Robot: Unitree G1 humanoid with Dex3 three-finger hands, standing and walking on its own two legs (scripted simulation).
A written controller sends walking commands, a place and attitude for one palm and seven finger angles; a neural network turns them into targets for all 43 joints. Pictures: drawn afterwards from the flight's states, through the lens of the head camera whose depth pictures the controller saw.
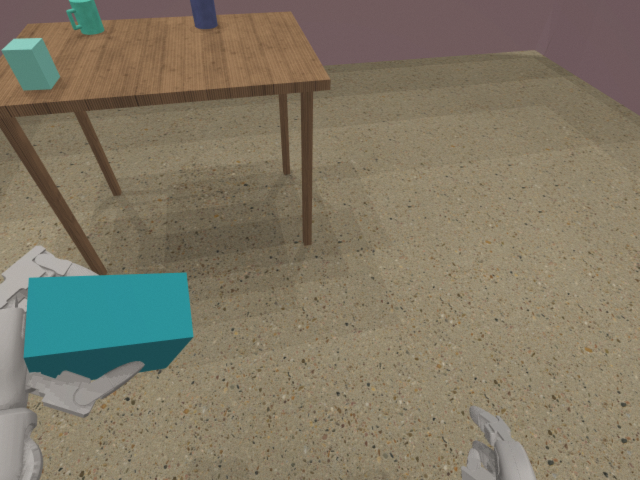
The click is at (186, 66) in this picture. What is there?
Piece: table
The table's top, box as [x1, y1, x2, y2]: [0, 11, 330, 117]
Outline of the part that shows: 330,79 290,11 216,15 218,25 211,29 196,28 194,26 192,16 101,20 104,30 101,33 92,35 82,34 79,29 74,30 70,22 27,24 16,38 41,37 49,51 60,77 51,89 23,91 2,54 0,57 0,117 329,89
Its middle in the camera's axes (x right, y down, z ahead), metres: -0.52 -0.61 +1.27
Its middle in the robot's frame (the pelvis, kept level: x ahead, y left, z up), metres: +1.33 +0.60 -0.03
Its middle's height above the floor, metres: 0.74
